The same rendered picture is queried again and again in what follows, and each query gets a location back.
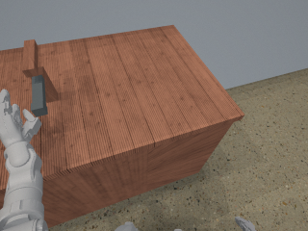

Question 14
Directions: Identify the counter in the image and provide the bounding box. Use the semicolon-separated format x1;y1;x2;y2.
0;25;244;228

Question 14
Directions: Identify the robot right hand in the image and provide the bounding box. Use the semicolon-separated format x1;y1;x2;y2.
235;217;256;231

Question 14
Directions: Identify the robot left hand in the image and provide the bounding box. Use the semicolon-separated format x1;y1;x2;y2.
0;89;42;148

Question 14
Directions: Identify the tap lever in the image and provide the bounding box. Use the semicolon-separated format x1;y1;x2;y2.
31;75;48;117

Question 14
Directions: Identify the robot left upper arm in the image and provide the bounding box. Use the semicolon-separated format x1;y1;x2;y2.
2;218;49;231

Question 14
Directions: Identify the robot left shin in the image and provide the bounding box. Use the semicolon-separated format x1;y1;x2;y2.
124;221;135;227

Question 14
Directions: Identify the left robot forearm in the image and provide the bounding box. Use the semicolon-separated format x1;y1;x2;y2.
0;141;44;231

